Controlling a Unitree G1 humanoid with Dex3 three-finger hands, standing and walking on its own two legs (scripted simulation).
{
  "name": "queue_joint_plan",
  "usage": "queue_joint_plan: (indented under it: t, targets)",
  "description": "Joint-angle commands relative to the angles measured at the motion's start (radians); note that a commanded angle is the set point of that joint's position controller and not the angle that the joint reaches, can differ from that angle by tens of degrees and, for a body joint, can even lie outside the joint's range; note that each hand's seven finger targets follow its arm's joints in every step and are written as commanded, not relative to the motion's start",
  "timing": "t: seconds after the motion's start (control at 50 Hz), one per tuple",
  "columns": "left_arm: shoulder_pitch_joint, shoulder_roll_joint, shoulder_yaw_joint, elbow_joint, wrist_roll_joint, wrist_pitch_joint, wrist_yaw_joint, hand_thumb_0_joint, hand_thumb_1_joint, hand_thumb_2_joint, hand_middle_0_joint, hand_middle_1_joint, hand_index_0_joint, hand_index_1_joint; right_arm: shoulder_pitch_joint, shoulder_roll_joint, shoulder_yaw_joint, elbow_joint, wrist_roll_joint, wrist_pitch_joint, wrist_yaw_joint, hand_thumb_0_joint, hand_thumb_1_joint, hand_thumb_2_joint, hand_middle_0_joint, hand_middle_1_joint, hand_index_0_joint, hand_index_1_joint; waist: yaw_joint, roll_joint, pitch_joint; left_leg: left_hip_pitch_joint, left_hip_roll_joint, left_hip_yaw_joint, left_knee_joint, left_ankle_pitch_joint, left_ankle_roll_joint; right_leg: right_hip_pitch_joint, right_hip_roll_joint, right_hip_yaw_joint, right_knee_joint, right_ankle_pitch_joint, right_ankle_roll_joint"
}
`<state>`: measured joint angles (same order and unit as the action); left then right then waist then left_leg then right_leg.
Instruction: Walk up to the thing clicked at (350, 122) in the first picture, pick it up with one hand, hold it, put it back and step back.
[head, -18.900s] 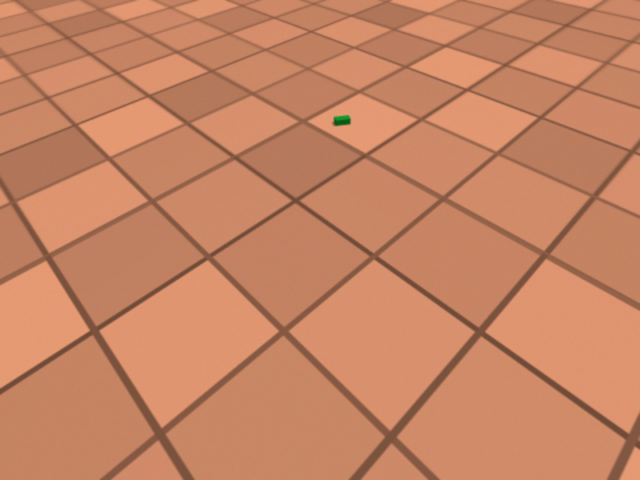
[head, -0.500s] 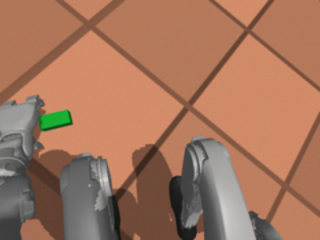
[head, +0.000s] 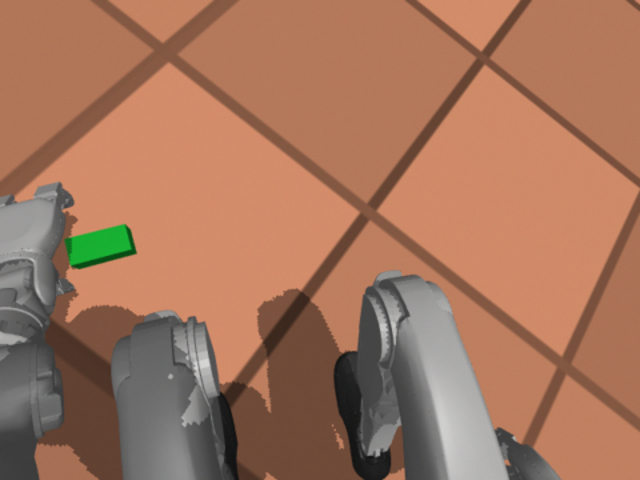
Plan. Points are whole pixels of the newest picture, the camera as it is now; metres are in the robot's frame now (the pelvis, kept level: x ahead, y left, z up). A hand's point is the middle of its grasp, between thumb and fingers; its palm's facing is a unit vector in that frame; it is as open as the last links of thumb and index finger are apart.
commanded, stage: rise first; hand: left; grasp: from above
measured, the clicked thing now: (102, 246) +0.45 +0.29 -0.30
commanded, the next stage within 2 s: approach in 0.74 s
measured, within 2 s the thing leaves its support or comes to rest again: neither
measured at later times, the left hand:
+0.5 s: hand (42, 255) +0.41 +0.32 -0.17, palm faces -0.42 -0.11 -0.90, open 12.5 cm
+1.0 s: hand (43, 256) +0.41 +0.32 -0.17, palm faces -0.44 -0.09 -0.89, open 12.6 cm
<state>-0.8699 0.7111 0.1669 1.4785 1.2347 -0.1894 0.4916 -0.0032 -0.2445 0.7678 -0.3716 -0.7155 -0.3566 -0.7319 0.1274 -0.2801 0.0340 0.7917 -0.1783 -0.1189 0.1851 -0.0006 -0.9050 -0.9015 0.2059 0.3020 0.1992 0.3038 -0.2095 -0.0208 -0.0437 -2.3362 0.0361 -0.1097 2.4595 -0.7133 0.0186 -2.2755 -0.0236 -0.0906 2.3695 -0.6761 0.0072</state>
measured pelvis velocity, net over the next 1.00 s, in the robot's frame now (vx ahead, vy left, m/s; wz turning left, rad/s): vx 0.00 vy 0.00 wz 0.01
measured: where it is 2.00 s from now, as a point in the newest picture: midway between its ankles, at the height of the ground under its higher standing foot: (295, 458)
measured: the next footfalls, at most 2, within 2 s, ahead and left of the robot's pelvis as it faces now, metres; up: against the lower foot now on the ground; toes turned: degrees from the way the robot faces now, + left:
none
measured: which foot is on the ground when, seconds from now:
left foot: down 0.00-1.00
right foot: down 0.00-1.00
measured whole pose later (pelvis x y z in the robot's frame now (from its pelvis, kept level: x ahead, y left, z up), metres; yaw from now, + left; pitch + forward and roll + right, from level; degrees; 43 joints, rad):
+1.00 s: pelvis +0.00 +0.00 +0.00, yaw +1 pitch +33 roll -7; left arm -0.88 0.71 0.12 1.50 1.26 -0.21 0.49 0.00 -0.27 0.78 -0.36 -0.71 -0.34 -0.74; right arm 0.13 -0.28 0.03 0.80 -0.18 -0.12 0.19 0.00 -0.90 -0.90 0.21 0.30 0.20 0.30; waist -0.20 -0.02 -0.06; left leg -2.33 0.03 -0.10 2.45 -0.71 0.02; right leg -2.28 -0.03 -0.08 2.37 -0.68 0.01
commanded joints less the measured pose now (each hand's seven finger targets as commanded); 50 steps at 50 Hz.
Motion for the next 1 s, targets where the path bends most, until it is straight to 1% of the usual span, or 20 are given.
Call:
queue_joint_plan:
  t: [0.0, 0.04, 0.08, 0.12, 0.14, 0.16, 0.18, 0.3, 0.44, 0.5, 0.52, 0.6, 0.64, 0.66, 0.72, 0.8, 0.82, 0.84, 0.96, 0.98]
  targets:
    - [-0.256, 0.225, -0.011, -0.114, -0.013, -0.006, 0.013, 0.000, -0.275, 0.788, -0.348, -0.730, -0.331, -0.748, 0.195, -0.249, -0.075, -0.011, 0.002, -0.010, 0.001, 0.000, -0.898, -0.901, 0.200, 0.300, 0.200, 0.300, -0.008, 0.256, -0.629, 0.479, -0.037, 0.072, -0.268, 0.170, 0.013, 0.319, 0.050, -0.064, -0.242, 0.188, -0.043]
    - [-0.218, 0.268, 0.041, -0.145, -0.021, -0.012, 0.013, 0.000, -0.260, 0.781, -0.364, -0.699, -0.344, -0.720, 0.200, -0.258, -0.084, -0.019, 0.013, -0.004, -0.007, 0.000, -0.895, -0.900, 0.200, 0.300, 0.200, 0.300, 0.023, 0.274, -0.684, 0.513, -0.038, 0.068, -0.277, 0.208, 0.009, 0.344, 0.045, -0.064, -0.235, 0.214, -0.041]
    - [-0.229, 0.208, -0.005, -0.109, -0.017, -0.020, 0.005, 0.000, -0.260, 0.778, -0.364, -0.704, -0.345, -0.724, 0.203, -0.254, -0.080, -0.016, 0.007, -0.006, -0.001, 0.000, -0.897, -0.900, 0.200, 0.300, 0.200, 0.300, -0.009, 0.247, -0.632, 0.481, -0.040, 0.070, -0.272, 0.196, 0.011, 0.333, 0.046, -0.065, -0.238, 0.208, -0.040]
    - [-0.261, 0.213, -0.016, -0.120, -0.003, -0.026, 0.006, 0.000, -0.255, 0.773, -0.358, -0.725, -0.344, -0.740, 0.200, -0.246, -0.076, -0.014, 0.008, -0.006, -0.001, 0.000, -0.897, -0.900, 0.200, 0.300, 0.200, 0.300, -0.015, 0.248, -0.625, 0.474, -0.040, 0.073, -0.262, 0.187, 0.013, 0.331, 0.051, -0.063, -0.243, 0.206, -0.041]
    - [-0.277, 0.248, 0.017, -0.173, -0.017, -0.035, 0.010, 0.000, -0.256, 0.773, -0.360, -0.715, -0.345, -0.731, 0.199, -0.252, -0.081, -0.018, 0.012, -0.005, -0.004, 0.000, -0.897, -0.900, 0.200, 0.300, 0.200, 0.300, 0.004, 0.262, -0.660, 0.490, -0.040, 0.072, -0.272, 0.190, 0.012, 0.342, 0.046, -0.062, -0.250, 0.201, -0.040]
    - [-0.241, 0.249, 0.010, -0.139, -0.007, -0.033, 0.011, 0.000, -0.262, 0.778, -0.367, -0.707, -0.347, -0.729, 0.198, -0.251, -0.080, -0.015, 0.014, -0.005, -0.005, 0.000, -0.900, -0.902, 0.200, 0.300, 0.200, 0.300, 0.016, 0.258, -0.655, 0.492, -0.040, 0.074, -0.268, 0.186, 0.011, 0.336, 0.047, -0.060, -0.246, 0.197, -0.043]
    - [-0.246, 0.260, 0.021, -0.129, -0.010, -0.038, 0.014, 0.000, -0.243, 0.763, -0.373, -0.705, -0.357, -0.722, 0.201, -0.253, -0.079, -0.013, 0.010, -0.005, -0.005, 0.000, -0.897, -0.900, 0.200, 0.300, 0.200, 0.300, 0.002, 0.240, -0.628, 0.461, -0.039, 0.077, -0.260, 0.171, 0.015, 0.338, 0.048, -0.058, -0.250, 0.187, -0.040]
    - [-0.255, 0.279, 0.036, -0.134, 0.014, -0.042, 0.041, 0.000, -0.264, 0.778, -0.358, -0.711, -0.340, -0.730, 0.186, -0.251, -0.078, -0.012, 0.009, -0.006, -0.007, 0.000, -0.898, -0.900, 0.200, 0.300, 0.200, 0.300, 0.017, 0.283, -0.657, 0.498, -0.041, 0.074, -0.274, 0.175, 0.009, 0.317, 0.047, -0.063, -0.237, 0.178, -0.044]
    - [-0.267, 0.248, 0.010, -0.105, 0.012, -0.021, 0.043, 0.000, -0.275, 0.787, -0.352, -0.711, -0.331, -0.733, 0.182, -0.252, -0.083, -0.005, 0.009, -0.010, -0.012, 0.000, -0.897, -0.900, 0.200, 0.300, 0.200, 0.300, 0.011, 0.293, -0.646, 0.507, -0.041, 0.073, -0.287, 0.156, 0.007, 0.287, 0.045, -0.064, -0.243, 0.164, -0.044]
    - [-0.288, 0.230, -0.007, -0.088, 0.005, -0.014, 0.033, 0.000, -0.266, 0.777, -0.341, -0.736, -0.328, -0.749, 0.191, -0.252, -0.078, -0.006, 0.004, -0.011, -0.008, 0.000, -0.896, -0.899, 0.200, 0.300, 0.200, 0.300, -0.015, 0.254, -0.638, 0.483, -0.042, 0.072, -0.273, 0.178, 0.012, 0.309, 0.046, -0.065, -0.246, 0.190, -0.040]
    - [-0.282, 0.230, -0.016, -0.086, 0.005, -0.014, 0.028, 0.000, -0.267, 0.778, -0.346, -0.734, -0.332, -0.749, 0.188, -0.247, -0.077, -0.004, 0.006, -0.010, -0.008, 0.000, -0.896, -0.899, 0.200, 0.300, 0.200, 0.300, -0.002, 0.252, -0.645, 0.474, -0.043, 0.076, -0.273, 0.178, 0.013, 0.317, 0.048, -0.059, -0.247, 0.191, -0.043]
    - [-0.260, 0.271, 0.022, -0.052, 0.000, -0.017, 0.014, 0.000, -0.232, 0.754, -0.383, -0.694, -0.366, -0.712, 0.201, -0.261, -0.076, -0.005, 0.003, -0.014, -0.008, 0.000, -0.896, -0.899, 0.200, 0.300, 0.200, 0.300, -0.008, 0.239, -0.607, 0.471, -0.043, 0.071, -0.270, 0.170, 0.013, 0.314, 0.044, -0.063, -0.240, 0.179, -0.040]
    - [-0.242, 0.255, 0.027, -0.092, -0.005, -0.026, 0.013, 0.000, -0.217, 0.743, -0.387, -0.695, -0.373, -0.709, 0.193, -0.258, -0.079, -0.007, 0.005, -0.013, -0.007, 0.000, -0.895, -0.899, 0.200, 0.300, 0.200, 0.300, 0.014, 0.269, -0.669, 0.514, -0.042, 0.073, -0.269, 0.214, 0.008, 0.339, 0.045, -0.064, -0.236, 0.219, -0.039]
    - [-0.256, 0.220, -0.014, -0.079, 0.002, -0.030, 0.011, 0.000, -0.206, 0.729, -0.390, -0.701, -0.380, -0.711, 0.190, -0.246, -0.068, -0.011, 0.002, -0.016, -0.004, 0.000, -0.897, -0.900, 0.200, 0.300, 0.200, 0.300, -0.005, 0.268, -0.647, 0.495, -0.044, 0.077, -0.257, 0.209, 0.009, 0.337, 0.046, -0.062, -0.232, 0.222, -0.038]
    - [-0.241, 0.310, 0.062, -0.132, 0.006, -0.038, 0.022, 0.000, -0.220, 0.743, -0.382, -0.693, -0.369, -0.707, 0.201, -0.259, -0.082, -0.010, 0.004, -0.008, -0.003, 0.000, -0.895, -0.899, 0.200, 0.300, 0.200, 0.300, 0.017, 0.287, -0.685, 0.514, -0.045, 0.076, -0.268, 0.211, 0.007, 0.348, 0.044, -0.062, -0.226, 0.215, -0.041]
    - [-0.285, 0.288, 0.034, -0.171, 0.020, -0.049, 0.034, 0.000, -0.233, 0.752, -0.379, -0.694, -0.363, -0.712, 0.182, -0.253, -0.081, -0.022, 0.000, -0.011, 0.002, 0.000, -0.895, -0.899, 0.200, 0.300, 0.200, 0.300, -0.002, 0.313, -0.673, 0.522, -0.040, 0.076, -0.262, 0.195, 0.005, 0.320, 0.045, -0.063, -0.225, 0.208, -0.042]
    - [-0.267, 0.257, 0.023, -0.166, 0.013, -0.045, 0.035, 0.000, -0.309, 0.826, -0.386, -0.651, -0.336, -0.703, 0.186, -0.246, -0.081, -0.015, 0.003, -0.011, 0.003, 0.000, -0.900, -0.900, 0.200, 0.300, 0.200, 0.300, 0.015, 0.307, -0.680, 0.526, -0.041, 0.079, -0.271, 0.196, 0.005, 0.319, 0.045, -0.061, -0.233, 0.207, -0.043]
    - [-0.244, 0.287, 0.062, -0.193, 0.012, -0.044, 0.044, 0.000, -0.301, 0.802, -0.341, -0.710, -0.315, -0.737, 0.180, -0.255, -0.090, -0.018, 0.006, -0.007, -0.001, 0.000, -0.892, -0.895, 0.200, 0.300, 0.200, 0.300, 0.030, 0.318, -0.710, 0.538, -0.043, 0.077, -0.280, 0.211, 0.004, 0.330, 0.044, -0.062, -0.234, 0.212, -0.041]
    - [-0.370, 0.154, -0.076, -0.067, 0.011, -0.032, 0.023, 0.000, -0.331, 0.827, -0.313, -0.759, -0.291, -0.782, 0.205, -0.244, -0.073, 0.005, 0.002, -0.011, 0.002, 0.000, -0.895, -0.895, 0.200, 0.300, 0.200, 0.300, -0.062, 0.240, -0.594, 0.457, -0.041, 0.068, -0.256, 0.156, 0.013, 0.271, 0.051, -0.065, -0.250, 0.179, -0.043]
    - [-0.418, 0.165, -0.068, -0.078, 0.006, -0.035, 0.025, 0.000, -0.323, 0.822, -0.309, -0.762, -0.291, -0.781, 0.208, -0.256, -0.074, -0.002, -0.002, -0.017, 0.000, 0.000, -0.891, -0.893, 0.200, 0.300, 0.200, 0.300, -0.084, 0.222, -0.592, 0.461, -0.038, 0.060, -0.251, 0.146, 0.014, 0.270, 0.049, -0.071, -0.254, 0.170, -0.040]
